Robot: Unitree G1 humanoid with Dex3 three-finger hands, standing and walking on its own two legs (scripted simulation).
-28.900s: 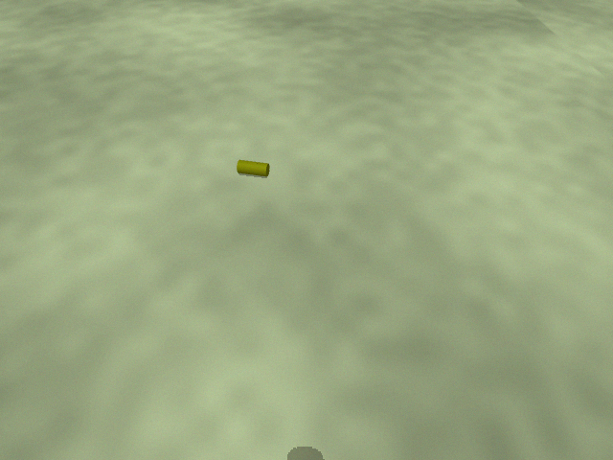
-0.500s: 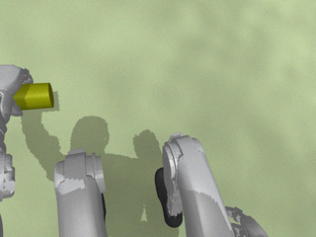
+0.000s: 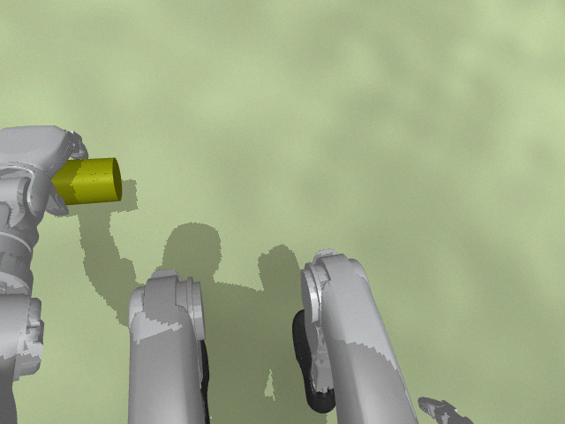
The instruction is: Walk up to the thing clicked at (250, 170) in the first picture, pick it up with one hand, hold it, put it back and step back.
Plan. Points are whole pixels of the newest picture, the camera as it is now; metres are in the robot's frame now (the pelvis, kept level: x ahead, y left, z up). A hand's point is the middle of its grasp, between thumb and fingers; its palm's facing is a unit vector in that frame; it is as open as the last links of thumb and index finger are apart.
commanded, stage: lift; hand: left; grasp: from above
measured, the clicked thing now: (61, 183) +0.47 +0.30 -0.17
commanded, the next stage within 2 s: hold in 1.38 s
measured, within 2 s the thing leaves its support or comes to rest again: neither
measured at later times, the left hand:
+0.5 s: hand out of the picture +0.39 +0.29 +0.05, palm faces -0.43 -0.10 -0.90, open 9.3 cm
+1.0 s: hand out of the picture +0.34 +0.26 +0.22, palm faces -0.45 -0.10 -0.89, open 9.3 cm
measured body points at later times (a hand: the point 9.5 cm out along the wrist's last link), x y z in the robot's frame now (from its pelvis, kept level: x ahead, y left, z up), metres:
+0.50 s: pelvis +0.01 +0.00 +0.13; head +0.16 +0.05 +0.55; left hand +0.41 +0.29 +0.10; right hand +0.14 -0.26 +0.02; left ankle +0.08 +0.12 -0.34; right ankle +0.11 -0.14 -0.34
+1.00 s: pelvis +0.04 -0.01 +0.29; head +0.11 +0.01 +0.74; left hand +0.36 +0.26 +0.27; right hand +0.16 -0.26 +0.18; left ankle +0.08 +0.12 -0.34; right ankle +0.11 -0.14 -0.34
